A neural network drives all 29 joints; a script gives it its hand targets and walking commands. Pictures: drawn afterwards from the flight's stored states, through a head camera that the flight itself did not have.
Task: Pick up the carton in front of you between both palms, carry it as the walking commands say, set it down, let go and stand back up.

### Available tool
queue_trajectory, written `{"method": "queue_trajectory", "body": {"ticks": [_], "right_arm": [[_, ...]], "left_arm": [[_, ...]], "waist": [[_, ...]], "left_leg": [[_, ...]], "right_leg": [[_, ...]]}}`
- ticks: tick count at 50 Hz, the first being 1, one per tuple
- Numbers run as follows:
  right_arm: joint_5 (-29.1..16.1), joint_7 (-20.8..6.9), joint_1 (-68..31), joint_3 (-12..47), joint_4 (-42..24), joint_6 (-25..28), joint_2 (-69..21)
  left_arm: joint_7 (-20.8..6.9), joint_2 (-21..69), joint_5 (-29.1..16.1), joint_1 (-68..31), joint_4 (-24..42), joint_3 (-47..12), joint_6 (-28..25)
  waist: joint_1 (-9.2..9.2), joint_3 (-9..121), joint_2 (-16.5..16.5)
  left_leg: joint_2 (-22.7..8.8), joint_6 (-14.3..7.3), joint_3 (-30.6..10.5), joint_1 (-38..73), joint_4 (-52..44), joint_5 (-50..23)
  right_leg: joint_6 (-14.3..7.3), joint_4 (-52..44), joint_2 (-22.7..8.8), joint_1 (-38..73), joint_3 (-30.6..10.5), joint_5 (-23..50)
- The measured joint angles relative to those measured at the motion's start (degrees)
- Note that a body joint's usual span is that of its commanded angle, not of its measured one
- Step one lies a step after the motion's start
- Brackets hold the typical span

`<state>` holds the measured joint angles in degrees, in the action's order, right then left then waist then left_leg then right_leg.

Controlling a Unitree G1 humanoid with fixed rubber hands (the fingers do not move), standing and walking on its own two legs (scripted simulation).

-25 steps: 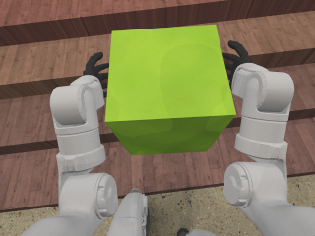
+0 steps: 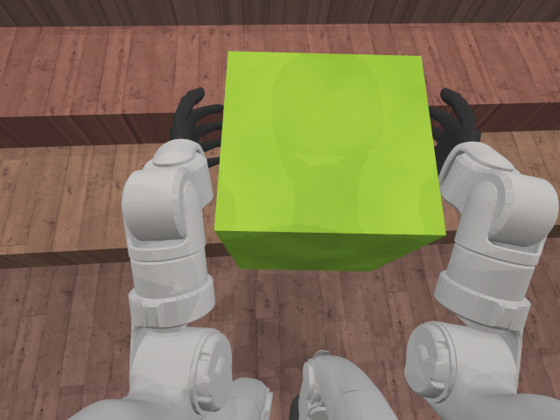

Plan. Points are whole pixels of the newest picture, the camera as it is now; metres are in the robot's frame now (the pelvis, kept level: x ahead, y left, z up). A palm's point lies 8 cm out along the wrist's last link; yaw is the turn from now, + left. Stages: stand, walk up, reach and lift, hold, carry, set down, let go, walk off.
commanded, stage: carry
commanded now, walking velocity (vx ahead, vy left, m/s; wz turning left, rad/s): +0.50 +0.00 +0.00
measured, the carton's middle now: (313, 182) +0.40 -0.01 +0.03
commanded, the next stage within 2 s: none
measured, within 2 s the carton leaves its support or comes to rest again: neither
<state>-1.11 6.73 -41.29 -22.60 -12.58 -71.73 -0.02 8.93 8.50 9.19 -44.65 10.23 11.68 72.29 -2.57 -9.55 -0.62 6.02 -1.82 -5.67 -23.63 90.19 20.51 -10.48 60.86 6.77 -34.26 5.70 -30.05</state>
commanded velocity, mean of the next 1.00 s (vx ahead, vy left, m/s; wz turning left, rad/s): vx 0.46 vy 0.00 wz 0.00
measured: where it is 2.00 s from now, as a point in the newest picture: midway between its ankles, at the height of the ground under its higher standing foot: outside the picture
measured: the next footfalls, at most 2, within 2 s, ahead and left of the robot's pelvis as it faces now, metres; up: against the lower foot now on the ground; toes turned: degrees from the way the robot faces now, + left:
left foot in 0.18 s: +0.35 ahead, +0.07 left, +0.14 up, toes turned +1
right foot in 0.46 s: +0.64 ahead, -0.02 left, +0.27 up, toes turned -2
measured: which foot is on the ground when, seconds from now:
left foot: up 0.00-0.16, down 0.18-0.44, up 0.46-0.72, down 0.74-1.00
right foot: down 0.00-0.16, up 0.18-0.44, down 0.46-0.76, up 0.78-1.00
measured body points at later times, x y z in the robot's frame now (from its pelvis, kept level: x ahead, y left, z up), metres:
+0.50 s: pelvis +0.53 +0.05 +0.29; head +0.61 +0.06 +0.73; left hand +0.97 +0.09 +0.46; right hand +0.90 -0.20 +0.47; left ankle +0.35 +0.11 -0.33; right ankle +0.61 -0.01 -0.38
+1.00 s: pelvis +0.94 +0.08 +0.49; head +1.02 +0.07 +0.93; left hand +1.38 +0.14 +0.64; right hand +1.30 -0.15 +0.63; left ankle +0.88 +0.14 -0.25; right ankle +0.99 -0.04 -0.03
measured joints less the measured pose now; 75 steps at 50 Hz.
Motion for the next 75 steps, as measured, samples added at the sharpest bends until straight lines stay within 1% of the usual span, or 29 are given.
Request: {"method": "queue_trajectory", "body": {"ticks": [2,4,6,8,9,11,13,16,20,22,23,26,29,31,33,36,38,40,42,44,49,52,56,60,64,66,69,72,75], "right_arm": [[1.1,-1.3,-0.3,-0.5,-0.9,1.4,-1.0],[3.2,-2.4,-0.9,-0.3,-1.8,1.8,-3.1],[6.4,-3.6,-2.1,0.6,-1.8,2.9,-4.7],[8.8,-3.7,-3.9,1.2,0.1,4.5,-6.1],[10.2,-3.5,-5.5,1.6,2.0,5.2,-7.0],[12.2,-2.3,-9.1,2.6,4.5,6.2,-7.2],[12.6,-1.5,-9.7,3.7,4.4,6.3,-5.8],[9.9,0.0,-6.6,4.3,-0.2,2.4,-3.9],[3.4,3.1,-5.8,2.4,-0.5,-2.9,-1.9],[0.3,4.6,-7.3,1.0,3.1,-3.4,-0.6],[-0.8,4.6,-7.9,0.1,5.1,-3.6,0.8],[-3.6,4.0,-11.9,-0.5,13.9,-2.1,5.1],[-0.5,1.8,-15.8,1.3,21.4,-0.9,5.2],[3.0,0.9,-17.0,2.9,23.0,-2.5,3.5],[6.6,0.3,-17.6,3.8,23.6,-4.5,2.0],[10.4,-0.2,-17.3,2.9,24.7,-6.3,0.4],[12.0,-0.2,-15.4,2.9,25.6,-6.1,-1.4],[12.7,0.3,-15.0,4.0,26.7,-6.0,-2.7],[11.4,0.8,-14.2,5.7,25.6,-5.1,-2.7],[9.1,1.8,-11.1,7.4,22.3,-5.1,-2.1],[2.2,5.1,-8.8,7.4,13.9,-7.1,0.3],[0.2,6.1,-11.6,5.9,14.6,-6.0,0.8],[-0.2,5.7,-13.5,3.5,18.2,-5.1,1.9],[2.3,1.5,-15.1,2.4,21.9,-3.6,4.0],[6.6,0.0,-13.4,2.2,18.8,-5.8,1.0],[8.4,-0.5,-13.6,2.0,16.6,-6.8,0.1],[10.3,-1.4,-14.8,1.5,15.4,-7.2,0.0],[11.7,-1.9,-15.0,1.2,17.8,-6.9,0.2],[11.7,-2.0,-15.1,1.0,23.0,-7.4,1.2]], "left_arm": [[1.2,-1.3,-2.1,1.3,1.9,-1.4,-1.1],[2.8,-3.1,-6.1,2.8,4.0,-0.9,-1.2],[4.8,-5.1,-10.6,2.4,4.5,0.5,-1.4],[6.3,-7.3,-14.7,0.5,2.8,2.7,-1.9],[6.4,-8.9,-16.1,-0.6,1.7,4.1,-1.6],[5.8,-11.6,-18.2,-4.8,-1.9,6.0,-2.4],[3.8,-12.2,-16.7,-8.9,-5.8,6.0,-3.8],[0.9,-10.1,-11.9,-10.2,-5.7,5.1,-1.7],[-2.4,-5.4,-3.3,-9.6,-3.9,5.5,2.4],[-3.2,-3.4,0.2,-10.1,-5.4,6.9,2.7],[-3.3,-2.3,1.9,-11.0,-7.3,7.0,2.3],[-3.4,-2.1,5.4,-13.0,-12.2,5.4,1.3],[-3.1,-4.8,3.6,-11.1,-12.7,4.0,2.6],[-2.2,-6.9,0.0,-8.7,-11.1,4.6,5.1],[-1.4,-8.5,-3.2,-8.0,-11.6,5.5,6.9],[-0.4,-9.9,-6.3,-9.5,-17.3,6.5,6.9],[-0.3,-11.0,-7.6,-9.4,-21.2,7.2,6.1],[-0.5,-13.0,-9.0,-9.9,-24.0,8.3,6.0],[-1.9,-14.1,-8.9,-11.0,-25.6,8.2,4.2],[-2.6,-12.9,-7.4,-10.1,-24.1,8.1,3.6],[-3.2,-8.2,-2.5,-10.4,-15.4,9.4,5.8],[-4.0,-7.6,-0.7,-11.6,-13.4,10.3,5.2],[-3.9,-6.4,0.9,-11.4,-14.8,9.1,3.9],[-2.2,-6.1,0.3,-11.1,-16.3,5.2,2.7],[0.0,-7.6,-4.6,-7.4,-12.9,4.2,5.1],[1.0,-8.6,-7.1,-7.5,-11.7,4.1,5.8],[2.6,-9.4,-9.5,-9.9,-12.9,4.4,5.6],[3.2,-9.9,-9.4,-12.9,-18.0,4.4,5.1],[2.5,-9.8,-7.9,-14.6,-24.7,4.7,5.4]], "waist": [[-5.47,-1.3,-1.8],[-11.31,-2.6,-3.7],[-16.08,-4.2,-4.4],[-16.77,-4.8,-3.2],[-16.03,-4.4,-2.6],[-12.29,-4.2,-1.6],[-6.86,-4.6,0.0],[2.86,-3.4,3.1],[14.01,-1.5,4.3],[16.33,-0.3,3.7],[16.5,0.5,3.0],[12.36,4.6,1.1],[4.63,5.9,-0.6],[-0.36,6.4,-1.7],[-4.4,7.3,-1.8],[-7.21,9.4,-0.9],[-6.31,10.8,-1.8],[-3.31,11.5,-1.8],[1.33,9.5,-1.5],[5.77,7.8,-0.8],[13.99,4.0,1.8],[15.78,4.5,1.3],[11.96,6.1,1.2],[3.34,4.0,2.5],[-4.09,2.6,0.1],[-6.59,1.8,-0.9],[-8.19,2.7,-1.2],[-7.36,6.6,-2.3],[-4.44,12.7,-1.6]], "left_leg": [[4.3,-2.3,-2.5,-12.8,28.1,14.1],[5.2,-4.0,-2.0,-26.2,36.6,25.4],[2.6,-4.9,1.5,-37.5,26.1,31.4],[-0.9,-5.0,5.8,-38.7,-2.1,16.4],[-2.5,-6.7,7.8,-34.3,-14.6,5.8],[-2.5,-10.0,10.2,-25.2,-20.5,4.9],[-1.2,-9.9,10.3,-17.6,-25.9,5.3],[-1.3,-8.2,7.8,-3.7,-41.2,3.3],[-3.4,-3.6,6.2,13.0,-62.5,-14.3],[-3.7,-1.6,7.4,16.9,-65.1,-27.6],[-3.5,-0.2,7.2,15.1,-57.5,-31.4],[0.1,0.5,2.0,-2.1,-4.8,-5.2],[1.2,-3.5,-1.7,-20.2,27.5,6.8],[-0.6,-4.6,0.1,-31.0,27.5,9.4],[-2.9,-5.5,4.5,-39.6,19.3,10.8],[-3.9,-6.3,11.5,-42.0,-5.8,3.8],[-2.9,-8.2,14.9,-32.5,-18.9,5.1],[-1.8,-10.5,15.4,-18.4,-32.5,-4.0],[-0.1,-8.0,14.6,-14.0,-35.0,0.8],[0.8,-6.1,13.5,-8.3,-40.4,2.7],[-2.2,-4.3,10.0,7.3,-57.4,0.4],[-4.1,-4.0,9.5,14.9,-65.6,-1.0],[-6.3,-3.1,10.6,18.3,-62.6,-9.3],[-3.0,0.3,1.3,-1.6,-7.4,-3.5],[-1.7,-1.9,1.6,-15.5,9.1,-2.2],[-2.8,-1.9,3.4,-19.7,4.4,-1.3],[-4.3,-1.5,6.5,-19.7,-17.8,-0.7],[-3.8,-2.2,9.3,-12.2,-35.8,0.0],[-3.7,-2.0,10.5,4.5,-60.7,-11.0]], "right_leg": [[1.5,-7.0,1.2,7.2,-0.8,-4.5],[2.0,-17.7,1.3,15.9,-3.0,2.3],[2.1,-26.4,0.4,24.9,-5.3,8.3],[2.9,-30.4,-0.4,30.9,-4.4,15.2],[4.3,-23.4,-0.8,29.5,-4.8,21.2],[7.8,8.4,0.7,20.1,-10.9,15.0],[8.2,36.0,2.3,10.6,-15.6,8.6],[7.4,54.5,1.5,-5.4,-15.5,1.1],[5.6,36.3,-1.1,-23.3,-4.3,-6.0],[4.9,12.6,-1.2,-21.6,1.6,5.4],[3.5,-0.1,-1.4,-17.3,3.7,16.1],[-1.5,-11.4,-0.9,-0.7,2.6,13.2],[2.5,-18.1,-0.6,8.7,-0.7,8.0],[5.5,-25.0,-2.3,16.3,-3.5,9.1],[4.9,-32.5,-4.3,23.6,-5.5,10.9],[4.4,-40.8,-6.5,31.8,-5.4,14.6],[4.6,-35.7,-8.1,30.8,-4.6,19.3],[7.1,-9.4,-7.3,20.4,-7.7,22.5],[8.3,22.6,-4.1,8.4,-12.4,15.4],[7.1,41.9,-2.2,-2.0,-14.0,12.0],[4.3,43.4,-4.9,-23.3,-7.0,6.3],[3.7,31.6,-6.8,-30.3,-1.7,5.1],[2.0,-4.5,-5.6,-18.4,4.4,23.6],[0.5,-10.9,-3.3,-9.4,5.9,20.4],[3.4,-24.1,-3.3,1.5,4.2,22.7],[3.3,-28.6,-4.4,6.0,3.6,23.4],[3.9,-32.3,-6.2,10.2,3.5,23.0],[4.9,-32.7,-7.7,11.7,2.9,21.2],[6.2,-31.5,-7.9,12.2,2.8,19.0]]}}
